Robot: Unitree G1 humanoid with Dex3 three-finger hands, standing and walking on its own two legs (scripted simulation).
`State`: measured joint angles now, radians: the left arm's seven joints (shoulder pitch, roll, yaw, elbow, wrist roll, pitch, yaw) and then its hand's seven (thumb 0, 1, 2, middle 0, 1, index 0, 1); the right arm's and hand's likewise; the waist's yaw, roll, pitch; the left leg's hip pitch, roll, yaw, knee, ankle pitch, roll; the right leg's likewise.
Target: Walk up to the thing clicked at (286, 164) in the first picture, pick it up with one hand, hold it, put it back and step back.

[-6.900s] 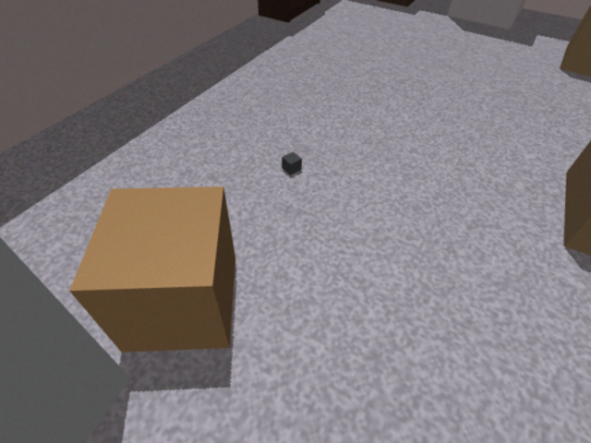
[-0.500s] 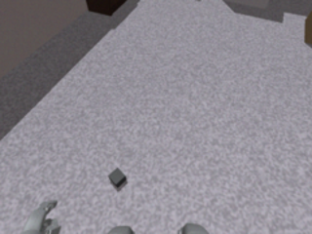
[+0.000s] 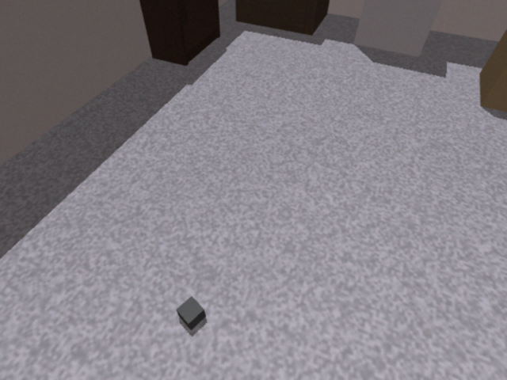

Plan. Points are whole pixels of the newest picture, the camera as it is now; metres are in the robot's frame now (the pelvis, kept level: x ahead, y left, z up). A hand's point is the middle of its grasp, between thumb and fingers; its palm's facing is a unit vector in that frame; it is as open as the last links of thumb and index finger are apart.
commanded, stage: walk up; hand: left
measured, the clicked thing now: (191, 313) +0.47 +0.24 -0.73
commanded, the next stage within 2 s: stand in 1.42 s
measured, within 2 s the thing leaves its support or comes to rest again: neither
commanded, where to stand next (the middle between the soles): +0.08 +0.00 m, yaw +0 degrees
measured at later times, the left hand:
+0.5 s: hand out of the picture +0.11 +0.24 -0.14, palm faces -0.05 -0.91 -0.42, open 7.4 cm
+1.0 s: hand out of the picture +0.10 +0.26 -0.16, palm faces +0.04 -0.93 -0.37, open 7.4 cm
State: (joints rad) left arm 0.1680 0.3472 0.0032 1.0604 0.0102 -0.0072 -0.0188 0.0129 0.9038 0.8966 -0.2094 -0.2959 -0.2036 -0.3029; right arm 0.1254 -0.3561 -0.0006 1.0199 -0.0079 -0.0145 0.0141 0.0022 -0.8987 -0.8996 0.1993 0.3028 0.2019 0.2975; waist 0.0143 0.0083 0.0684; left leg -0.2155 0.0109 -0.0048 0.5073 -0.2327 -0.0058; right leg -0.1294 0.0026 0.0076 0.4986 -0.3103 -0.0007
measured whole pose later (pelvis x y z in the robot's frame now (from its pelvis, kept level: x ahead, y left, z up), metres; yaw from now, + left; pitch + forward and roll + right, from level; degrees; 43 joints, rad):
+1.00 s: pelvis +0.02 -0.01 -0.01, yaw +2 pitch -3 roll +0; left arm 0.12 0.38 0.02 1.02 0.00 -0.01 0.01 0.01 0.91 0.90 -0.21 -0.30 -0.20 -0.30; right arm 0.08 -0.35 -0.01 1.01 -0.01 0.02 0.01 0.00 -0.90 -0.90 0.20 0.30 0.20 0.30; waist 0.01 0.00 0.11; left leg -0.25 0.02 -0.04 0.62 -0.31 -0.02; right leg -0.23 -0.01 -0.02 0.59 -0.29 0.00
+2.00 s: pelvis +0.03 +0.00 +0.01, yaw +2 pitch -2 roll +0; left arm 0.10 0.35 -0.01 1.14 0.01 -0.02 -0.01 0.01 0.91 0.90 -0.21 -0.30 -0.20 -0.30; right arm 0.09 -0.35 0.01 1.14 -0.01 -0.01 0.01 0.00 -0.90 -0.90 0.20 0.30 0.20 0.30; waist -0.01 0.01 0.06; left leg -0.12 0.02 -0.02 0.33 -0.17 -0.02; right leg -0.11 -0.02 0.00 0.32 -0.17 0.02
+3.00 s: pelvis +0.03 -0.01 +0.01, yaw +2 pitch -2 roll +0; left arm 0.12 0.36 0.00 1.13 0.01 -0.01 -0.01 0.01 0.91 0.90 -0.21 -0.30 -0.20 -0.30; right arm 0.11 -0.35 0.01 1.13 -0.01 0.00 0.00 0.00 -0.90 -0.90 0.20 0.30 0.20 0.30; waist 0.00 0.01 0.05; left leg -0.10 0.02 -0.02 0.32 -0.18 -0.02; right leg -0.09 -0.02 -0.01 0.31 -0.18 0.01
